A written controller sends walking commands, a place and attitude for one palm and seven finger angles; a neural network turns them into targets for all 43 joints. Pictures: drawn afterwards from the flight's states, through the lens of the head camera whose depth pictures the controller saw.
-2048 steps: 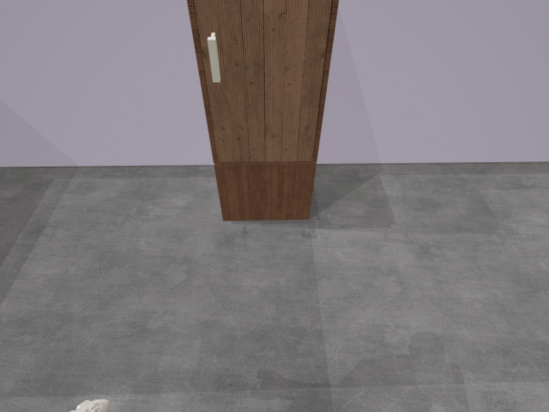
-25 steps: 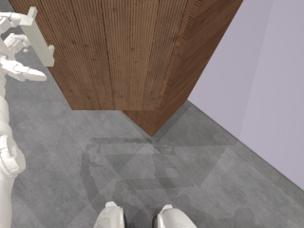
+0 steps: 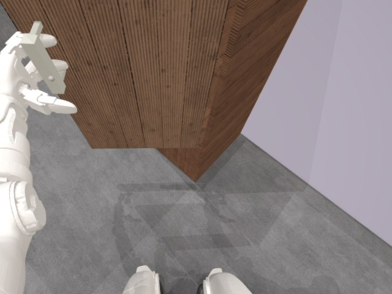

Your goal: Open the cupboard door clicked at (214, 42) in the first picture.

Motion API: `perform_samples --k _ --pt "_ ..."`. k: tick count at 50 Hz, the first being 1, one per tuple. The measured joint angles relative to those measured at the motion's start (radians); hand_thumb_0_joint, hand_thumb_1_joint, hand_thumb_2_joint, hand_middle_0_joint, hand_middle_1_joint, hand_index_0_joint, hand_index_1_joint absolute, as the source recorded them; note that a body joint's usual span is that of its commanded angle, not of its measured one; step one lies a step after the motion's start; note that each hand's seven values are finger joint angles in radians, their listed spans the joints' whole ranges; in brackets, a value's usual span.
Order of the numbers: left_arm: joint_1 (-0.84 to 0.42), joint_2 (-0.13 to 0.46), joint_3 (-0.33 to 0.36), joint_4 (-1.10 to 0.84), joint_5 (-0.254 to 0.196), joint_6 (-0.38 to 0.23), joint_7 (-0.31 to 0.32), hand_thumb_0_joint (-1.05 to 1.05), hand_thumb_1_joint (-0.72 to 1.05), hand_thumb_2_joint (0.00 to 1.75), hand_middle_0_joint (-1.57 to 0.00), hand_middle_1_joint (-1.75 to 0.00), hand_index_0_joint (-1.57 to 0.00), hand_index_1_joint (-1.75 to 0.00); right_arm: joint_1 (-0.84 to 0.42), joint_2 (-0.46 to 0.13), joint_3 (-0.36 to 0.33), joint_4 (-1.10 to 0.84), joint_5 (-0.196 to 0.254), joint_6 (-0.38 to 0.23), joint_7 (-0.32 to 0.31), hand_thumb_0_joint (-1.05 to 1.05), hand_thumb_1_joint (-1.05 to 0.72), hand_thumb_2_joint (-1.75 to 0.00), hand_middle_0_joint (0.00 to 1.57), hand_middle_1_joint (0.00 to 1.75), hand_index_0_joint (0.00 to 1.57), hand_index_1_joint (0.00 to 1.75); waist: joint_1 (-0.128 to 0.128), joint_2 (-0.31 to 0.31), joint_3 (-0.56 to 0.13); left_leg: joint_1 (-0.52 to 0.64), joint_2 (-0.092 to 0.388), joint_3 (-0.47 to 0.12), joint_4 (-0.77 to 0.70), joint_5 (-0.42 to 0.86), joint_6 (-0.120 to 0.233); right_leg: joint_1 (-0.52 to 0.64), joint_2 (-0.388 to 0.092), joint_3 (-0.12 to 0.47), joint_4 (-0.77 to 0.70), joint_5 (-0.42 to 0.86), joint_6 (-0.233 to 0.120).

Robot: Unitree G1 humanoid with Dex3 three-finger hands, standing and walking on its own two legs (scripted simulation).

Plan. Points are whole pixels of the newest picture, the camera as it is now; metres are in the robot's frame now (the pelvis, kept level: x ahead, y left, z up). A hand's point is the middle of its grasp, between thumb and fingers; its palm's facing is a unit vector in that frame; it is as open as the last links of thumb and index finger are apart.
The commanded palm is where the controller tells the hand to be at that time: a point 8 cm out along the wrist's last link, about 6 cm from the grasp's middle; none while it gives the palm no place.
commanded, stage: slide the fingers in behind the handle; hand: left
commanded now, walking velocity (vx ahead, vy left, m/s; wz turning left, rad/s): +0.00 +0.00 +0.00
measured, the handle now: (48, 59) +0.56 +0.25 +0.10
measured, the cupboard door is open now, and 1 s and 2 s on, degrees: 44 44 68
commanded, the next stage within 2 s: close the thumb around the handle in 0.42 s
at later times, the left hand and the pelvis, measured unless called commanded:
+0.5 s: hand (50, 76) +0.51 +0.23 +0.10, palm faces -0.01 -1.00 +0.00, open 13.9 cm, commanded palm +0.49 +0.27 +0.10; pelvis +0.00 +0.00 +0.00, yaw +0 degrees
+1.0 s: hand (50, 78) +0.51 +0.23 +0.10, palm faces +0.00 -1.00 +0.00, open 8.0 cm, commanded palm +0.49 +0.27 +0.10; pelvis +0.00 +0.01 +0.00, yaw +0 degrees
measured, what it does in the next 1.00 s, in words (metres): stands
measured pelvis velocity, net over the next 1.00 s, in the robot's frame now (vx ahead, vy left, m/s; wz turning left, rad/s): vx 0.00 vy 0.01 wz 0.00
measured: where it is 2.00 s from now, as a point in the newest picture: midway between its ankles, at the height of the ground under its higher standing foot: outside the picture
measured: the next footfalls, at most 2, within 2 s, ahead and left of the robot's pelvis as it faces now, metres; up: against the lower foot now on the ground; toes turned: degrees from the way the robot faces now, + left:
none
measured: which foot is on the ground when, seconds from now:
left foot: down 0.00-1.00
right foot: down 0.00-1.00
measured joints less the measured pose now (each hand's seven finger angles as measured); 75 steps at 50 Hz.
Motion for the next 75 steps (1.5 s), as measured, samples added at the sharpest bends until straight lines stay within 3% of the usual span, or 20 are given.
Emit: perform_samples --k 14,31,39,56,67,75 --pt "-0.032 0.039 0.016 0.033 0.016 0.002 -0.005 -0.01 -0.50 0.30 -0.31 -1.20 -0.32 -1.21 -0.006 0.000 0.006 -0.005 0.004 -0.010 -0.007 0.01 -0.90 -0.90 0.20 0.30 0.20 0.30 -0.013 -0.001 0.008 -0.023 0.006 -0.003 0.013 0.000 -0.005 -0.025 0.006 -0.002 0.016 -0.001 -0.006" --pt "-0.014 0.013 0.003 0.007 0.000 0.000 -0.001 -0.01 -0.47 0.31 -0.31 -1.21 -0.31 -1.21 0.009 0.001 0.000 0.009 -0.001 -0.007 -0.003 0.01 -0.90 -0.90 0.20 0.30 0.20 0.30 -0.006 -0.001 -0.001 -0.015 0.000 0.000 0.005 -0.002 0.001 -0.014 0.001 0.002 0.002 0.000 0.002" --pt "0.010 -0.015 0.006 -0.019 0.001 -0.013 0.016 -0.01 -0.20 0.43 -0.33 -1.24 -0.32 -1.23 0.004 0.006 -0.003 0.006 -0.004 -0.006 0.003 0.01 -0.90 -0.90 0.20 0.30 0.20 0.30 0.000 -0.001 -0.008 -0.001 -0.002 0.007 0.000 -0.004 0.005 -0.002 -0.001 0.009 -0.002 0.000 0.006" --pt "0.004 -0.028 -0.014 -0.008 0.000 -0.020 0.024 0.00 0.67 0.80 -0.39 -1.33 -0.38 -1.32 -0.008 0.006 -0.003 0.009 -0.004 -0.010 0.001 0.01 -0.90 -0.90 0.20 0.30 0.20 0.30 0.007 0.002 -0.005 0.001 -0.007 0.003 0.004 -0.001 0.006 0.000 -0.006 0.006 0.005 -0.001 0.007" --pt "-0.004 -0.034 -0.015 0.001 0.005 -0.019 0.051 0.01 0.72 0.83 -0.35 -1.35 -0.36 -1.35 -0.003 0.004 -0.004 0.015 -0.005 -0.012 0.001 0.01 -0.90 -0.90 0.20 0.30 0.20 0.30 0.004 0.004 -0.003 0.000 -0.006 0.000 0.003 0.004 0.002 -0.001 -0.004 0.002 0.008 0.001 0.003" --pt "0.049 -0.026 0.009 -0.035 -0.007 -0.017 0.025 0.01 0.72 0.81 -0.36 -1.35 -0.35 -1.35 0.005 0.002 -0.005 0.001 0.001 -0.002 -0.001 0.01 -0.90 -0.90 0.20 0.30 0.20 0.30 0.004 0.004 -0.008 0.014 0.001 0.011 -0.007 0.003 -0.001 0.004 0.002 0.015 0.004 0.003 -0.001"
